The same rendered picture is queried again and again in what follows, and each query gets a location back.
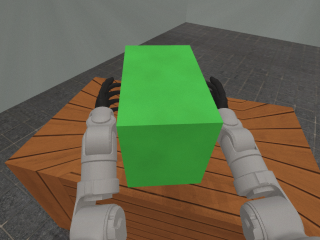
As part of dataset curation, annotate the right robot hand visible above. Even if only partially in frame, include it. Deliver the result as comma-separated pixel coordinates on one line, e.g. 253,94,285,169
205,76,229,109

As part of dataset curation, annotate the left robot hand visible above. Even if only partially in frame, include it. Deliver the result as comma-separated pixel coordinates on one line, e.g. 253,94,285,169
95,77,121,112

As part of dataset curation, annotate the left robot upper arm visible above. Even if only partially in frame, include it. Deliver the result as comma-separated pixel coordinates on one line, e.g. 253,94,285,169
70,203,127,240

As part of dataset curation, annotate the right robot upper arm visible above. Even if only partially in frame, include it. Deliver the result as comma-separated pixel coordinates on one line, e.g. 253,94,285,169
240,195,320,240

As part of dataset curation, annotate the robot left forearm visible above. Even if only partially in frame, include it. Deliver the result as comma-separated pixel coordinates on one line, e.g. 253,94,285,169
69,106,120,240

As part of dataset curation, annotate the carton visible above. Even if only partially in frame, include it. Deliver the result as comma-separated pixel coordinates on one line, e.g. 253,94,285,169
116,45,224,188

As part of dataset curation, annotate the pedestal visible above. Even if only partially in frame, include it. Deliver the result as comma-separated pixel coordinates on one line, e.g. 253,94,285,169
5,77,320,240

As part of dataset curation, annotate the robot right forearm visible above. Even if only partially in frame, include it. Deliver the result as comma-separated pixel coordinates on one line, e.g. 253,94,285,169
217,108,305,232

